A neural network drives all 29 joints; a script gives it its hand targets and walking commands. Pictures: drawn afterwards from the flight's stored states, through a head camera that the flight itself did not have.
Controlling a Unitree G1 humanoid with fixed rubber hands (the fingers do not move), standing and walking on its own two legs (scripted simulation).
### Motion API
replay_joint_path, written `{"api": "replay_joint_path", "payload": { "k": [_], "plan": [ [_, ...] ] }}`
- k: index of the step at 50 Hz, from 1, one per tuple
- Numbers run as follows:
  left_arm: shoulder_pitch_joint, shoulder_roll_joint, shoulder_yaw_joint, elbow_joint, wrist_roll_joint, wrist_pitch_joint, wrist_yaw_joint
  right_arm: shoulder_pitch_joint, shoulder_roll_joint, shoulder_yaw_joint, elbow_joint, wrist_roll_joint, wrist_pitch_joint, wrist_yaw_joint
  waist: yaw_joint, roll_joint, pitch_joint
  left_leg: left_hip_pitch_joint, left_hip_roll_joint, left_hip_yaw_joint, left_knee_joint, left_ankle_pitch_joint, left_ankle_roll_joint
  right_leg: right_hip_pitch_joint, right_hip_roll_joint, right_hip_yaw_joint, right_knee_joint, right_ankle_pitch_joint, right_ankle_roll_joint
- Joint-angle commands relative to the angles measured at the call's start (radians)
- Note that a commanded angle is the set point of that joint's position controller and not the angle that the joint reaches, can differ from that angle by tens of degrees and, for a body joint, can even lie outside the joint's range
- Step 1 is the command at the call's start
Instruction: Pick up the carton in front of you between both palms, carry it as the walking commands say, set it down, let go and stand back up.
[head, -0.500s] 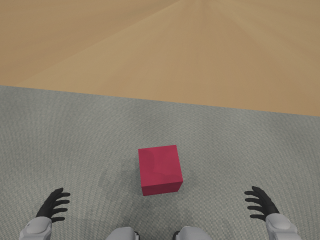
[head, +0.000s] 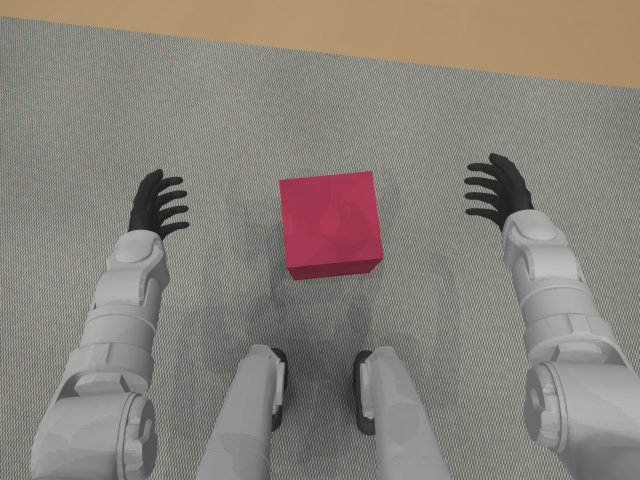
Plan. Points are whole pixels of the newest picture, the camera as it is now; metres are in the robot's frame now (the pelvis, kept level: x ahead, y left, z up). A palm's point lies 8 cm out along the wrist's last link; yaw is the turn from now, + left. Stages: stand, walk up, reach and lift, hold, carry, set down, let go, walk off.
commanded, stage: reach and lift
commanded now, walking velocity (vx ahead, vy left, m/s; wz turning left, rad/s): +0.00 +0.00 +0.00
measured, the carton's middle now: (329, 231) +0.50 -0.01 -0.56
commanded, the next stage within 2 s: none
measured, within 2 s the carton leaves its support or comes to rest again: neither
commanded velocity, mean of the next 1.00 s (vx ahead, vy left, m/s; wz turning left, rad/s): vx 0.00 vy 0.00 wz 0.00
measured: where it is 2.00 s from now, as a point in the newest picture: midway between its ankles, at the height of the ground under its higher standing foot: (319, 406)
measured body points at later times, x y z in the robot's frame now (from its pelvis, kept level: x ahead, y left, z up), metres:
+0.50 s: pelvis +0.00 -0.01 -0.05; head +0.33 -0.02 +0.25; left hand +0.51 +0.19 -0.18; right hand +0.55 -0.19 -0.18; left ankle +0.07 +0.14 -0.65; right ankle +0.07 -0.12 -0.65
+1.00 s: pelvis -0.05 +0.00 -0.26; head +0.32 -0.01 +0.00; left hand +0.49 +0.19 -0.42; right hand +0.53 -0.19 -0.42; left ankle +0.07 +0.14 -0.65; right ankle +0.06 -0.12 -0.65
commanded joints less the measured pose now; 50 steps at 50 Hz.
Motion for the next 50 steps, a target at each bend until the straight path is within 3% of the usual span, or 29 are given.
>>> {"api": "replay_joint_path", "payload": {
  "k": [1,5,10,15,18,22,25,30,36,42,43,44,50],
  "plan": [
    [-0.395,0.122,0.054,-0.06,-0.005,0.013,0.028,-0.455,-0.162,-0.032,-0.016,-0.004,0.011,0.003,0.012,-0.065,-0.761,0.217,-0.041,0.073,-0.077,0.082,-0.025,0.342,0.028,-0.031,-0.107,0.109,0.021],
    [-0.578,0.099,0.086,-0.002,0.009,0.026,0.046,-0.652,-0.182,-0.05,0.082,-0.019,0.017,0.007,0.018,-0.069,-0.81,0.177,-0.047,0.088,-0.063,0.003,-0.032,0.257,0.035,-0.045,-0.103,0.01,0.024],
    [-0.746,0.074,0.154,0.037,0.065,0.009,0.056,-0.84,-0.197,-0.094,0.161,-0.06,-0.006,0.013,0.031,-0.067,-0.891,0.134,-0.057,0.1,-0.038,0.02,-0.039,0.2,0.042,-0.051,-0.081,0.027,0.021],
    [-0.747,0.055,0.215,-0.001,0.122,-0.029,0.048,-0.861,-0.178,-0.145,0.14,-0.118,-0.039,0.012,0.038,-0.082,-1.085,0.143,-0.071,0.111,-0.016,0.209,-0.04,0.287,0.056,-0.045,-0.036,0.266,0.022],
    [-0.682,0.012,0.238,-0.012,0.148,-0.059,0.03,-0.826,-0.124,-0.165,0.12,-0.148,-0.061,0.013,0.033,-0.109,-1.087,0.058,-0.078,0.106,0.001,0.303,-0.035,0.302,0.058,-0.037,-0.005,0.408,0.024],
    [-0.608,-0.031,0.271,-0.004,0.187,-0.111,0.008,-0.744,-0.047,-0.199,0.108,-0.186,-0.102,0.006,0.023,-0.117,-1.01,-0.126,-0.079,0.098,0.068,0.386,-0.039,0.227,0.053,-0.013,0.078,0.555,0.02],
    [-0.574,-0.044,0.279,0.022,0.193,-0.147,0.004,-0.681,-0.016,-0.204,0.114,-0.191,-0.131,-0.012,0.013,-0.096,-0.991,-0.23,-0.076,0.085,0.163,0.415,-0.046,0.094,0.046,0.002,0.173,0.59,0.018],
    [-0.585,-0.019,0.241,0.039,0.152,-0.183,0.022,-0.667,-0.046,-0.161,0.091,-0.135,-0.162,-0.055,-0.002,-0.059,-1.061,-0.309,-0.076,0.08,0.351,0.428,-0.056,-0.122,0.046,-0.004,0.339,0.543,0.021],
    [-0.65,0.064,0.109,0.03,0.01,-0.182,0.064,-0.748,-0.142,-0.034,0.049,0.011,-0.169,-0.09,-0.002,-0.086,-1.25,-0.329,-0.076,0.087,0.563,0.424,-0.055,-0.171,0.045,-0.031,0.553,0.496,0.035],
    [-0.802,0.12,0.03,0.025,-0.095,-0.136,0.092,-0.898,-0.211,0.046,0.053,0.104,-0.133,-0.095,0.008,-0.104,-1.243,-0.348,-0.064,0.109,0.709,0.235,-0.046,-0.262,0.033,-0.059,0.689,0.242,0.038],
    [-0.834,0.121,0.011,0.052,-0.107,-0.127,0.094,-0.934,-0.23,0.044,0.087,0.109,-0.126,-0.097,0.0,-0.101,-1.188,-0.419,-0.059,0.113,0.714,0.12,-0.049,-0.27,0.024,-0.062,0.703,0.155,0.034],
    [-0.86,0.135,0.018,0.072,-0.107,-0.119,0.094,-0.947,-0.218,0.057,0.108,0.116,-0.119,-0.094,0.005,-0.103,-1.14,-0.42,-0.053,0.114,0.727,0.087,-0.047,-0.315,0.022,-0.063,0.71,0.102,0.034],
    [-0.96,0.16,0.026,0.184,-0.105,-0.116,0.092,-1.037,-0.24,0.088,0.224,0.126,-0.11,-0.09,0.015,-0.096,-0.996,-0.479,-0.038,0.111,0.825,0.003,-0.037,-0.417,0.002,-0.049,0.794,-0.009,0.027]
  ]
}}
